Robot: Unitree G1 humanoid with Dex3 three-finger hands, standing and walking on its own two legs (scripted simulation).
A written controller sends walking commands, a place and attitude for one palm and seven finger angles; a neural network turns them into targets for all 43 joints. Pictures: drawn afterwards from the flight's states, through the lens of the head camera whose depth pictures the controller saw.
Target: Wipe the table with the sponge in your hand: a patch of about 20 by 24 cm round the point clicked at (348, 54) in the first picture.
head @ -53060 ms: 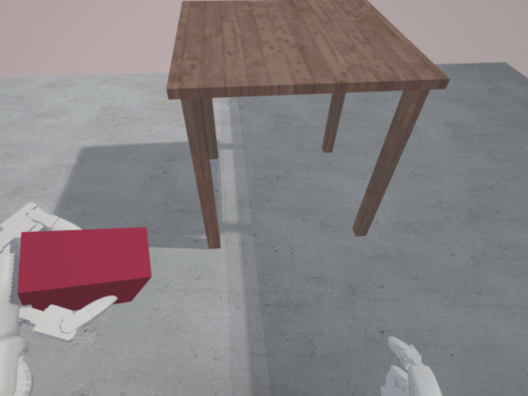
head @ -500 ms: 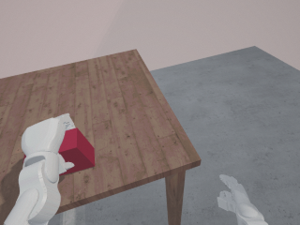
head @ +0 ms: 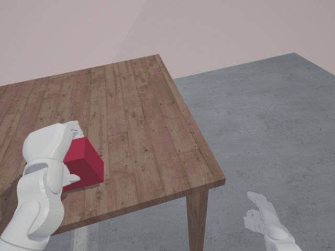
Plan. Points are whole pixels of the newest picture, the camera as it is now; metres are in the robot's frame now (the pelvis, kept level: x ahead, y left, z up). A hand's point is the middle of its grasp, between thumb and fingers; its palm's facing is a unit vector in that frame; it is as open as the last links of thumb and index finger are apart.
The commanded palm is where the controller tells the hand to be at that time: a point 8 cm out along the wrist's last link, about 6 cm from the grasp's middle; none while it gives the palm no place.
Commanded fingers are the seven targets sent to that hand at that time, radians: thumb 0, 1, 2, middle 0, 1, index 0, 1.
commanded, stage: lift the sponge slowly off the table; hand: left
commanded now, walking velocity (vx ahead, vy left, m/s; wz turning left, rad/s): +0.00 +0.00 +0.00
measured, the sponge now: (72, 170) +0.24 +0.28 +0.09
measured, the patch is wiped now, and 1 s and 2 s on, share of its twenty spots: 0.95 0.95 0.95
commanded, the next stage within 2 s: bring the sponge back beside the body in 1.16 s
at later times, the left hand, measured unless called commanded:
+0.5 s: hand (65, 144) +0.24 +0.25 +0.18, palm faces +0.22 -0.13 -0.97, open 9.9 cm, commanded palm +0.20 +0.26 +0.25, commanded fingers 0.00 0.10 1.30 -1.20 -1.60 -1.20 -1.60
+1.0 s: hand (64, 130) +0.25 +0.25 +0.22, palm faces +0.25 -0.10 -0.96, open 9.9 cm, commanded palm +0.21 +0.26 +0.29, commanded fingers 0.00 0.10 1.30 -1.20 -1.60 -1.20 -1.60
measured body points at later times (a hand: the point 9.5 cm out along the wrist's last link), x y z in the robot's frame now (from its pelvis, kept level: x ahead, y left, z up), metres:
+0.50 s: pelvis -0.01 -0.01 +0.00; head -0.04 -0.06 +0.45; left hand +0.23 +0.26 +0.24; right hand +0.26 -0.19 -0.07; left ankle -0.02 +0.09 -0.74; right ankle +0.00 -0.10 -0.74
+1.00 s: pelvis -0.02 -0.01 +0.00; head -0.05 -0.08 +0.44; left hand +0.23 +0.25 +0.27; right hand +0.24 -0.20 -0.08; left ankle -0.02 +0.09 -0.74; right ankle +0.00 -0.10 -0.74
